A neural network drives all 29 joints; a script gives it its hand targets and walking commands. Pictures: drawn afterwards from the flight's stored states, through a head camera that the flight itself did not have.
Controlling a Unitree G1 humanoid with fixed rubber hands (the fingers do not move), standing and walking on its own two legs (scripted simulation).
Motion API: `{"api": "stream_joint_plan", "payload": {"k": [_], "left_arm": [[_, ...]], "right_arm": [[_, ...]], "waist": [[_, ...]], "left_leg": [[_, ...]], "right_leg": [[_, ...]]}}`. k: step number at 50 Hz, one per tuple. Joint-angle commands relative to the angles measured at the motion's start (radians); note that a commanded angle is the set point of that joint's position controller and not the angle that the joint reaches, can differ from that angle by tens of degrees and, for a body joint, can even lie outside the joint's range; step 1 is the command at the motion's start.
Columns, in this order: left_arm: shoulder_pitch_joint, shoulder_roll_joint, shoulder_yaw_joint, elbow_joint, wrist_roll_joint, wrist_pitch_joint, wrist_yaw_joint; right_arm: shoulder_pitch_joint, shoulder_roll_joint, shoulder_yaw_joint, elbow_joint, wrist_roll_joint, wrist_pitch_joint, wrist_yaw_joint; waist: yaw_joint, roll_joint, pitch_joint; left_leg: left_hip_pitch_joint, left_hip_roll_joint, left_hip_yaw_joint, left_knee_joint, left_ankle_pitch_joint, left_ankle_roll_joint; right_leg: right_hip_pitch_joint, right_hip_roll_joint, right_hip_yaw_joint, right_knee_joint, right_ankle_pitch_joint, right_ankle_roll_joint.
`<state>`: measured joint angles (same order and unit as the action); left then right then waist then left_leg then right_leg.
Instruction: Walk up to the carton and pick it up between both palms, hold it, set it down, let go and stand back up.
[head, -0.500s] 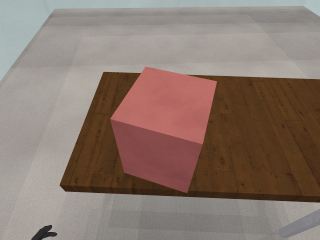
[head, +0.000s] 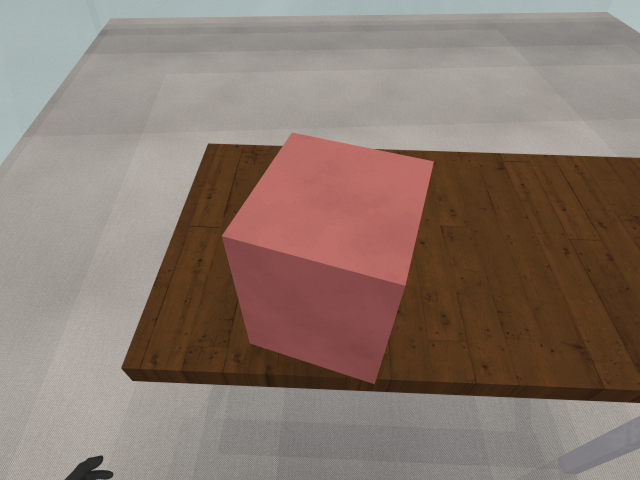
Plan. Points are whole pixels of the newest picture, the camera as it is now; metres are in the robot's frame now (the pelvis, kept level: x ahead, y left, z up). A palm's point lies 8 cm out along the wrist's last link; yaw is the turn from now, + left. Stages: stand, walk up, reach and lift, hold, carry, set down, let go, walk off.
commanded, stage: walk up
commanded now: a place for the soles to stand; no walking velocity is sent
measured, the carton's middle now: (333, 260) +0.41 +0.00 +0.04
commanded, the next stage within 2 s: reach and lift in 0.04 s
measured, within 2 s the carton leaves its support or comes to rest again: neither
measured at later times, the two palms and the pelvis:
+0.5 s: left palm (93, 445) +0.18 +0.29 -0.06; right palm out of the picture +0.15 -0.29 -0.09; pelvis +0.00 +0.00 -0.01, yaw +0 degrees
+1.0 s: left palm out of the picture +0.12 +0.28 -0.01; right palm out of the picture +0.11 -0.24 -0.03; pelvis -0.06 +0.00 +0.00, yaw -1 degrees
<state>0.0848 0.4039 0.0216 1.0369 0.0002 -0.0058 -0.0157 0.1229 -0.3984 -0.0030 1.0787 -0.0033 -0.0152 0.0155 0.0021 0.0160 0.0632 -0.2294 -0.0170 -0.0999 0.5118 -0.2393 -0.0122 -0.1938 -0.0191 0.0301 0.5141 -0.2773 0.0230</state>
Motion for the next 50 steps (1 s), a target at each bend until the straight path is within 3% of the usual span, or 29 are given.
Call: {"api": "stream_joint_plan", "payload": {"k": [1,2,3,5,9,10,11,13,14,15,16,18,20,22,24,25,27,30,31,32,33,35,38,39,40,42,44,46,50], "left_arm": [[-0.072,0.175,0.032,-0.030,0.002,-0.008,0.007],[-0.042,0.172,0.029,-0.020,0.002,-0.005,0.007],[-0.393,0.186,0.048,-0.371,0.009,0.207,0.048],[-0.336,0.139,0.040,-0.476,0.001,0.384,0.062],[-0.252,0.126,0.055,-0.599,0.044,0.486,0.040],[-0.216,0.123,0.065,-0.655,0.064,0.501,0.041],[-0.189,0.121,0.103,-0.678,0.069,0.507,0.038],[-0.092,0.107,0.126,-0.674,0.083,0.506,0.018],[-0.030,0.119,0.157,-0.686,0.096,0.495,0.011],[-0.008,0.102,0.162,-0.670,0.090,0.490,-0.001],[-0.012,0.118,0.171,-0.685,0.097,0.472,-0.009],[0.038,0.116,0.158,-0.701,0.096,0.464,-0.025],[0.035,0.092,0.145,-0.738,0.097,0.453,-0.031],[0.037,0.095,0.127,-0.769,0.060,0.422,-0.026],[0.035,0.103,0.141,-0.815,0.066,0.402,-0.025],[0.048,0.106,0.141,-0.862,0.039,0.381,-0.017],[0.056,0.121,0.151,-0.895,0.028,0.354,-0.005],[0.056,0.134,0.141,-0.940,0.001,0.312,0.011],[0.063,0.112,0.121,-0.937,-0.017,0.308,0.014],[0.087,0.100,0.098,-0.950,-0.032,0.309,0.019],[0.057,0.106,0.097,-0.942,-0.043,0.303,0.016],[0.113,0.100,0.088,-0.931,-0.036,0.299,0.019],[0.114,0.089,0.101,-0.916,-0.025,0.296,0.010],[0.093,0.093,0.081,-0.904,-0.048,0.283,0.004],[0.096,0.083,0.060,-0.929,-0.053,0.268,0.000],[0.031,0.105,0.095,-0.880,-0.037,0.247,-0.022],[0.018,0.098,0.082,-0.878,-0.056,0.229,-0.033],[0.022,0.125,0.100,-0.885,-0.054,0.218,-0.041],[-0.054,0.200,0.133,-0.852,-0.076,0.240,-0.078]], "right_arm": [[-0.073,-0.189,-0.030,-0.057,0.002,-0.023,-0.021],[-0.070,-0.200,-0.033,-0.043,0.001,-0.026,-0.022],[-0.403,-0.043,-0.167,-0.119,-0.120,-0.175,0.022],[-0.338,-0.119,-0.209,-0.152,-0.120,-0.145,0.067],[-0.220,-0.147,-0.210,-0.194,-0.078,-0.109,0.060],[-0.190,-0.161,-0.210,-0.176,-0.073,-0.113,0.064],[-0.164,-0.138,-0.173,-0.189,-0.042,-0.107,0.059],[-0.094,-0.139,-0.172,-0.193,-0.018,-0.106,0.049],[-0.046,-0.131,-0.150,-0.214,0.005,-0.107,0.039],[-0.044,-0.113,-0.131,-0.244,0.013,-0.113,0.026],[-0.043,-0.114,-0.115,-0.272,0.033,-0.118,0.015],[0.006,-0.082,-0.113,-0.303,0.046,-0.125,-0.011],[0.004,-0.079,-0.102,-0.318,0.047,-0.136,-0.017],[0.028,-0.050,-0.108,-0.396,0.059,-0.137,-0.027],[0.021,-0.029,-0.100,-0.444,0.046,-0.162,-0.031],[0.036,-0.034,-0.109,-0.488,0.051,-0.169,-0.032],[0.059,0.000,-0.107,-0.525,0.028,-0.173,-0.029],[0.086,0.034,-0.117,-0.610,0.009,-0.163,-0.036],[0.070,0.072,-0.108,-0.639,0.005,-0.159,-0.035],[0.111,0.064,-0.131,-0.610,0.013,-0.148,-0.037],[0.076,0.072,-0.133,-0.635,-0.003,-0.146,-0.034],[0.151,0.066,-0.167,-0.604,-0.012,-0.112,-0.037],[0.126,0.060,-0.144,-0.697,-0.004,-0.103,-0.045],[0.110,0.065,-0.159,-0.748,-0.006,-0.105,-0.056],[0.128,0.058,-0.161,-0.759,-0.002,-0.090,-0.057],[0.070,0.086,-0.125,-0.822,-0.011,-0.083,-0.076],[0.076,0.101,-0.113,-0.878,-0.003,-0.058,-0.077],[0.097,0.132,-0.086,-0.928,0.002,-0.035,-0.086],[0.075,0.185,-0.050,-1.052,0.035,0.034,-0.140]], "waist": [[-0.008,0.010,-0.068],[0.004,-0.017,-0.104],[0.013,0.001,-0.049],[-0.047,0.001,0.029],[-0.043,-0.045,-0.074],[-0.040,-0.004,-0.101],[-0.011,-0.009,-0.157],[-0.020,-0.052,-0.174],[0.002,-0.034,-0.200],[0.000,-0.095,-0.204],[0.028,-0.071,-0.207],[0.008,-0.110,-0.206],[0.021,-0.055,-0.172],[0.000,-0.100,-0.219],[0.026,-0.064,-0.222],[0.015,-0.075,-0.257],[0.022,-0.004,-0.239],[0.010,-0.027,-0.208],[0.038,0.003,-0.189],[-0.011,0.006,-0.176],[0.013,0.022,-0.145],[-0.016,0.060,-0.101],[0.015,0.131,-0.135],[-0.009,0.112,-0.120],[-0.027,0.167,-0.128],[0.025,0.111,-0.071],[0.012,0.110,-0.079],[0.037,0.139,-0.081],[0.061,-0.097,-0.007]], "left_leg": [[0.005,0.097,-0.118,-0.179,0.106,0.058],[-0.007,0.115,-0.138,-0.187,0.067,0.071],[-0.101,0.002,0.222,0.012,-0.176,-0.049],[-0.129,0.056,0.183,0.026,-0.259,-0.001],[-0.025,0.059,0.191,0.058,-0.138,-0.020],[0.017,0.055,0.185,0.065,-0.044,-0.030],[0.063,0.051,0.194,0.077,0.069,-0.034],[0.199,0.042,0.169,0.064,0.243,-0.041],[0.196,0.029,0.182,0.041,0.289,-0.045],[0.189,0.012,0.179,0.043,0.322,-0.034],[0.197,0.000,0.188,0.027,0.374,-0.036],[0.213,-0.005,0.177,0.011,0.387,-0.035],[0.215,0.003,0.175,-0.016,0.368,-0.046],[0.255,0.002,0.174,-0.033,0.405,-0.052],[0.236,-0.004,0.171,-0.037,0.405,-0.040],[0.250,0.002,0.179,-0.046,0.420,-0.056],[0.262,0.000,0.178,-0.065,0.382,-0.056],[0.252,-0.005,0.206,-0.114,0.250,-0.034],[0.224,0.000,0.212,-0.125,0.227,-0.033],[0.246,0.006,0.206,-0.140,0.195,-0.038],[0.215,0.011,0.221,-0.161,0.141,-0.026],[0.123,0.036,0.212,-0.223,-0.007,-0.014],[-0.053,0.058,0.223,-0.287,-0.122,0.026],[-0.147,0.086,0.204,-0.325,-0.214,0.050],[-0.240,0.116,0.188,-0.356,-0.263,0.068],[-0.365,0.101,0.222,-0.371,-0.299,0.105],[-0.401,0.116,0.222,-0.392,-0.332,0.119],[-0.422,0.101,0.239,-0.377,-0.335,0.115],[-0.131,0.002,0.275,-0.224,-0.233,0.116]], "right_leg": [[0.057,-0.072,0.068,-0.169,0.039,-0.059],[0.113,-0.079,0.059,-0.143,0.066,-0.057],[-0.214,0.026,-0.103,0.020,-0.171,-0.049],[-0.209,0.038,-0.120,0.057,-0.232,-0.060],[-0.099,0.023,-0.120,0.045,-0.030,-0.076],[-0.085,0.024,-0.131,0.054,0.038,-0.075],[-0.047,0.025,-0.124,0.037,0.136,-0.084],[0.000,0.046,-0.120,0.006,0.284,-0.053],[0.068,0.051,-0.108,-0.011,0.337,-0.044],[0.085,0.052,-0.103,-0.006,0.451,-0.025],[0.138,0.047,-0.086,-0.025,0.527,-0.008],[0.157,0.059,-0.087,-0.028,0.578,0.008],[0.152,0.063,-0.084,-0.060,0.518,0.003],[0.136,0.079,-0.087,-0.067,0.542,0.010],[0.148,0.067,-0.074,-0.077,0.552,0.011],[0.147,0.076,-0.086,-0.076,0.536,0.010],[0.133,0.075,-0.082,-0.106,0.442,0.003],[0.114,0.069,-0.074,-0.143,0.278,-0.008],[0.101,0.064,-0.075,-0.150,0.239,-0.019],[0.077,0.069,-0.075,-0.159,0.194,-0.027],[0.072,0.062,-0.066,-0.175,0.125,-0.036],[0.150,0.071,-0.070,-0.153,0.080,-0.037],[0.356,0.101,-0.080,-0.104,0.103,-0.022],[0.411,0.125,-0.094,-0.054,0.111,-0.009],[0.497,0.144,-0.115,-0.010,0.163,0.004],[0.596,0.140,-0.101,-0.005,0.107,0.011],[0.634,0.163,-0.106,0.015,0.102,0.018],[0.642,0.140,-0.087,0.003,0.059,0.007],[0.282,0.055,-0.008,-0.157,-0.262,-0.040]]}}
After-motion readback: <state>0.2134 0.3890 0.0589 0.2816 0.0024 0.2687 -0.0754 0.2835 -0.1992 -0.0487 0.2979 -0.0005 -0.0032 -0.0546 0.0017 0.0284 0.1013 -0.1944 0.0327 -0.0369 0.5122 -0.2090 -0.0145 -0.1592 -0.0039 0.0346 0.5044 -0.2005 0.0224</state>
